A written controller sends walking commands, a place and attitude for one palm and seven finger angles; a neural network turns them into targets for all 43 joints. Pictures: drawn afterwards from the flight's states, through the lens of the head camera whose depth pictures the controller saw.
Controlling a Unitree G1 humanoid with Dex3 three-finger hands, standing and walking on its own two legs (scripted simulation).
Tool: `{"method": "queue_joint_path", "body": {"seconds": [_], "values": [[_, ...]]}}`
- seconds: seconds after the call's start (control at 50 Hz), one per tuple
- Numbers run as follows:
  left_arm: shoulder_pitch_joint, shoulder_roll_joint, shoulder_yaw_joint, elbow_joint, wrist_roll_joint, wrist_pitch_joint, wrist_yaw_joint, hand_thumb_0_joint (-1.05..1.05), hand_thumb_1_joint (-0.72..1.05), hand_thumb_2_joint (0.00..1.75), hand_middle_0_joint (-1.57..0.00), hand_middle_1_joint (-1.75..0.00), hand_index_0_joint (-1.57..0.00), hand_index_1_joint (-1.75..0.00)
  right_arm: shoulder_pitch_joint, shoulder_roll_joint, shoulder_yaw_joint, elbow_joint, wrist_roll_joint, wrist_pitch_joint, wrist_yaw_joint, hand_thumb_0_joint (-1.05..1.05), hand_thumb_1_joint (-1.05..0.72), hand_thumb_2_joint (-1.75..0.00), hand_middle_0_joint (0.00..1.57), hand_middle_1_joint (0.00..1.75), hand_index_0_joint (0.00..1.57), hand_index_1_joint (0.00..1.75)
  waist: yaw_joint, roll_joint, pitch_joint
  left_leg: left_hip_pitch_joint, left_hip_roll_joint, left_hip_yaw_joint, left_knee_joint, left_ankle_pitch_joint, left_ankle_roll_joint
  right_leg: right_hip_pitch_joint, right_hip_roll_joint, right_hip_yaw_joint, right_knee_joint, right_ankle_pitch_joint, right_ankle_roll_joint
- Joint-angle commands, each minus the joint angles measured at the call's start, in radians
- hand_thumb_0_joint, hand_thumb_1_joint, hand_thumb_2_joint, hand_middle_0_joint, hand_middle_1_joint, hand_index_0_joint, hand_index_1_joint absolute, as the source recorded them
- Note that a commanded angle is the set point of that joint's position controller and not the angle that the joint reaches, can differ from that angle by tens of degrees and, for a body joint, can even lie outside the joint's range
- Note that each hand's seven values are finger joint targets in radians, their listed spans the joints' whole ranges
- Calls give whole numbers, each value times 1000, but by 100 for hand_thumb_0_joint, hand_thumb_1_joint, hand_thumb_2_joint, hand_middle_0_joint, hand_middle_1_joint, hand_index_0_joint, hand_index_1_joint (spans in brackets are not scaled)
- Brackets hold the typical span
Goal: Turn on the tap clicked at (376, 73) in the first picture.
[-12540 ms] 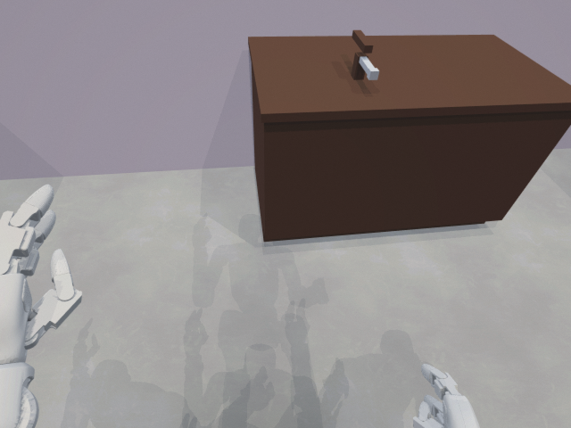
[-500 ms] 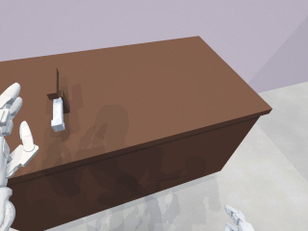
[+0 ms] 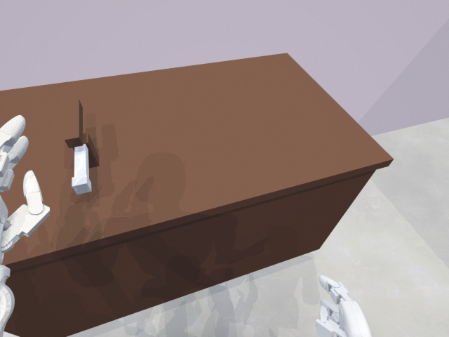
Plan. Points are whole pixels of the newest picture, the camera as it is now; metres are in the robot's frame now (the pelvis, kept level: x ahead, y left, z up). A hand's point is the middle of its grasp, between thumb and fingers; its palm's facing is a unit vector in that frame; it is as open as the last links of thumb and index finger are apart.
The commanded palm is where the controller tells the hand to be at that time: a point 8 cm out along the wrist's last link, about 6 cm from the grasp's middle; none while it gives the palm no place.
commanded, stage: look again from close up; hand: left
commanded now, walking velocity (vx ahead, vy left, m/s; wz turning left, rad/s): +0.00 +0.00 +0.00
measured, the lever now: (81, 184) +0.37 +0.34 +0.02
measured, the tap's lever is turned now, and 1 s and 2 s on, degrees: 0 0 0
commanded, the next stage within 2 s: come to a stop and stand still in 0.24 s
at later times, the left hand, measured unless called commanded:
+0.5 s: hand (29, 200) +0.23 +0.28 +0.18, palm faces +0.38 -0.85 -0.36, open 7.5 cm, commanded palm +0.18 +0.32 +0.18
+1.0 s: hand out of the picture +0.25 +0.33 +0.20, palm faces +0.50 -0.78 -0.39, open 7.5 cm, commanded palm +0.16 +0.31 +0.18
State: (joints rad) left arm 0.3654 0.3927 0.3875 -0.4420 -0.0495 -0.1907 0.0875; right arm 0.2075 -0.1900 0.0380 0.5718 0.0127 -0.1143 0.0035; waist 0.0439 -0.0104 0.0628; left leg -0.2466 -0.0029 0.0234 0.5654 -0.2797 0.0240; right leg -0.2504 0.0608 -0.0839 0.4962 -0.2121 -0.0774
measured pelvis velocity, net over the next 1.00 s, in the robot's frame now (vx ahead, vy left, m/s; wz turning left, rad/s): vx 0.00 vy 0.03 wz -0.01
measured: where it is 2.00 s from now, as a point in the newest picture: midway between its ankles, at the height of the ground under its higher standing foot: outside the picture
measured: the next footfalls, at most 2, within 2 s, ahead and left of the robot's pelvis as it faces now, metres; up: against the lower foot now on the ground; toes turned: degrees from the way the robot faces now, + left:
none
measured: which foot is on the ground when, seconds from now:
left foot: down 0.00-1.00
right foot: down 0.00-1.00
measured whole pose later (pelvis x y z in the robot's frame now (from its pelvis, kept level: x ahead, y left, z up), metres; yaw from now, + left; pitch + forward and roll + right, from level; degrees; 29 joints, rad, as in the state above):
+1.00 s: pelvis +0.00 +0.03 +0.01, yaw +0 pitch -1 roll -1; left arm 0.16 0.47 0.46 -0.28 -0.03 -0.25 0.07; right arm 0.20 -0.19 0.04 0.58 0.00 -0.14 0.00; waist 0.06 -0.03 0.06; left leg -0.22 -0.05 0.05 0.45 -0.22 0.07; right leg -0.24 0.02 -0.05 0.42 -0.16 -0.03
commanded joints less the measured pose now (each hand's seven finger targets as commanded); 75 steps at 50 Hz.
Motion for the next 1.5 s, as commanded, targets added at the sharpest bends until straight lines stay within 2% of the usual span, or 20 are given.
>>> {"method": "queue_joint_path", "body": {"seconds": [0.0, 0.06, 0.16, 0.24, 0.3, 0.46, 0.62, 0.74, 0.84, 0.86, 0.88, 0.9, 0.94, 0.98, 1.1, 1.12, 1.14, 1.22, 1.36, 1.48], "values": [[-84, 108, 46, -156, -6, -65, 30, 0, 90, 90, -20, -30, -20, -30, -72, -121, -50, -143, -5, -68, -23, 0, -90, -90, 20, 30, 20, 30, -13, 39, -192, 107, 41, -62, -134, 79, 3, 45, -195, 249, -204, 3, 39], [-59, 68, -10, -86, 7, -47, 26, 0, 90, 90, -20, -30, -20, -30, -87, -131, -44, -151, -3, -59, -32, 0, -90, -90, 20, 30, 20, 30, -13, 53, -127, 51, 85, -111, -229, 23, 20, 42, -141, 179, -196, -41, 65], [-124, 120, 20, -97, 23, -51, 31, 0, 90, 90, -20, -30, -20, -30, -101, -135, -41, -165, -8, -45, -46, 0, -90, -90, 20, 30, 20, 30, -14, 0, -88, -6, 80, -113, -271, -36, 16, 65, -131, 169, -226, -80, 55], [-159, 185, 70, -215, 24, -69, 31, 0, 90, 90, -20, -30, -20, -30, -114, -134, -40, -175, -12, -50, -48, 0, -90, -90, 20, 30, 20, 30, -10, 94, -133, 17, 75, -106, -272, 38, 9, 122, -121, 153, -191, 23, 50], [-120, 151, 50, -229, 18, -74, 29, 0, 90, 90, -20, -30, -20, -30, -101, -134, -39, -181, -17, -57, -46, 0, -90, -90, 20, 30, 20, 30, -7, 124, -159, 15, 77, -107, -276, 91, 1, 169, -108, 130, -155, 98, 49], [-51, 104, 24, -160, 10, -59, 15, 0, 90, 90, -20, -30, -20, -30, -81, -138, -46, -163, -14, -47, -41, 0, -90, -90, 20, 30, 20, 30, -15, 79, -166, 85, 85, -101, -249, 345, -56, 142, -91, 91, -118, 211, 54], [-84, 123, 34, -197, 15, -58, 20, 0, 90, 90, -20, -30, -20, -30, -97, -134, -50, -173, -13, -32, -43, 0, -90, -90, 20, 30, 20, 30, -9, 61, -148, 33, 91, -108, -280, 189, -50, 170, -94, 98, -125, 151, 55], [-91, 140, 50, -247, 18, -63, 27, 0, 90, 90, -20, -30, -20, -30, -107, -135, -50, -172, -15, -37, -42, 0, -90, -90, 20, 30, 20, 30, -8, 128, -155, 47, 86, -115, -287, 207, -64, 169, -87, 91, -99, 148, 51], [-55, 124, 49, -202, 16, -57, 31, 0, 90, 90, -20, -30, -20, -30, -101, -133, -53, -167, -14, -32, -41, 0, -90, -90, 20, 30, 20, 30, -7, 77, -151, 32, 86, -114, -277, 183, -59, 181, -95, 100, -120, 152, 50], [-1160, 911, 592, -478, 204, -166, 31, 0, 90, 90, -20, -30, -20, -30, 30, -187, -46, -154, -66, -84, -35, 0, -90, -90, 20, 30, 20, 30, -39, 9, 24, -204, 121, -77, -145, 191, 27, 68, -112, 110, -110, 106, 93], [-529, 286, 215, 182, 70, -125, -16, 0, 90, 90, -20, -30, -20, -30, -73, -41, -10, -93, -13, -82, -36, 0, -90, -90, 20, 30, 20, 30, -14, -15, -207, 39, 80, -125, -176, 269, 19, -4, -168, 113, -110, 27, 20], [-219, 215, 151, 117, 22, -118, -17, 0, 90, 90, -20, -30, -20, -30, -48, -107, -62, -135, -15, -89, -41, 0, -90, -90, 20, 30, 20, 30, 14, 15, -137, 54, 87, -109, -193, 248, -13, 64, -140, 208, -161, 121, 18], [-94, 18, -21, 38, -14, -118, -31, 0, 90, 90, -20, -30, -20, -30, -38, -124, -76, -151, 11, -99, -13, 0, -90, -90, 20, 30, 20, 30, -8, 212, -233, 103, 83, -95, -212, 289, -35, 121, -133, 151, -63, 147, 23], [-22, 48, -36, -115, -11, -129, -22, 0, 90, 90, -20, -30, -20, -30, -39, -143, -78, -161, 4, -96, 8, 0, -90, -90, 20, 30, 20, 30, 1, 214, -219, 34, 125, -126, -233, 288, -21, 151, -123, 123, -40, 92, 42], [7, 187, 113, -161, -14, -130, 27, 0, 90, 90, -20, -30, -20, -30, -69, -138, -71, -179, 5, -99, -25, 0, -90, -90, 20, 30, 20, 30, -5, -147, -165, -63, 76, -125, -212, 47, -3, 159, -139, 150, -125, 31, 55], [-23, 205, 137, -158, -17, -134, 29, 0, 90, 90, -20, -30, -20, -30, -78, -134, -68, -180, 3, -99, -37, 0, -90, -90, 20, 30, 20, 30, -7, -153, -139, -55, 63, -126, -203, 16, 1, 115, -151, 174, -158, -26, 52], [-86, 268, 181, -210, -11, -140, 36, 0, 90, 90, -20, -30, -20, -30, -91, -141, -67, -176, 2, -96, -45, 0, -90, -90, 20, 30, 20, 30, -13, -67, -127, -37, 58, -126, -197, 23, 3, 84, -157, 192, -163, -36, 43], [-166, 195, 105, -206, -7, -153, 30, 0, 90, 90, -20, -30, -20, -30, -79, -123, -55, -153, -2, -113, -56, 0, -90, -90, 20, 30, 20, 30, -12, 138, -137, -24, 67, -122, -216, 29, 15, 118, -146, 188, -141, 19, 43], [-54, 64, -21, -156, 3, -135, 29, 0, 90, 90, -20, -30, -20, -30, -53, -134, -59, -128, -5, -134, -33, 0, -90, -90, 20, 30, 20, 30, -14, 58, -156, 25, 68, -105, -196, 173, -4, 155, -131, 160, -141, 159, 50], [-47, 123, 52, -124, 3, -121, 31, 0, 90, 90, -20, -30, -20, -30, -68, -133, -59, -151, -4, -95, -40, 0, -90, -90, 20, 30, 20, 30, -16, 21, -105, -42, 70, -116, -235, 125, -8, 160, -123, 152, -154, 117, 52]]}}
